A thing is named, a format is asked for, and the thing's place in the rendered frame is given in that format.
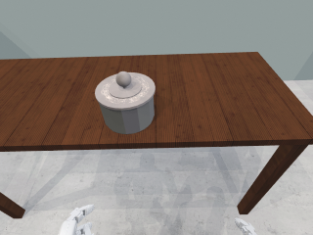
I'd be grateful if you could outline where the lid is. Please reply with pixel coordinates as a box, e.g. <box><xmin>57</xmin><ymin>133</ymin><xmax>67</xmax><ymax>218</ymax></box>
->
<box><xmin>95</xmin><ymin>72</ymin><xmax>156</xmax><ymax>111</ymax></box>

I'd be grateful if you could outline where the table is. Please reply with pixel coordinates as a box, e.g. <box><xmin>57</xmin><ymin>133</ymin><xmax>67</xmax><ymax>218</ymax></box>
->
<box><xmin>0</xmin><ymin>52</ymin><xmax>313</xmax><ymax>219</ymax></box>

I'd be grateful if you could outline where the knob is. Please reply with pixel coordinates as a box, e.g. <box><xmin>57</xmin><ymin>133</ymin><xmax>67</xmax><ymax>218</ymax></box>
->
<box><xmin>115</xmin><ymin>71</ymin><xmax>132</xmax><ymax>87</ymax></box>

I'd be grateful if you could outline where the left robot hand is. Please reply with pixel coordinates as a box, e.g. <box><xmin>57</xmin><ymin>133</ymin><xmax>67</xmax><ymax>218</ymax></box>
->
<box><xmin>58</xmin><ymin>204</ymin><xmax>95</xmax><ymax>235</ymax></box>

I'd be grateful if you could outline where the right robot hand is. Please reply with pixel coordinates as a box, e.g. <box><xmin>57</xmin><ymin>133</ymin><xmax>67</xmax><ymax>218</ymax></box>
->
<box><xmin>235</xmin><ymin>217</ymin><xmax>257</xmax><ymax>235</ymax></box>

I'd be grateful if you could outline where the pot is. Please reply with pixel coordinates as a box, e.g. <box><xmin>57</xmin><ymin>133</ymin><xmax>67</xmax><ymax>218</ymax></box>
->
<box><xmin>99</xmin><ymin>96</ymin><xmax>155</xmax><ymax>134</ymax></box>

